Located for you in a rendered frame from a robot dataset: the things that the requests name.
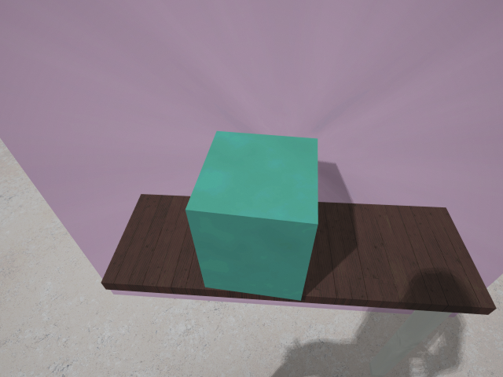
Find table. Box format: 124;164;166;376
101;194;496;377

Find carton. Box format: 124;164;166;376
185;131;318;301

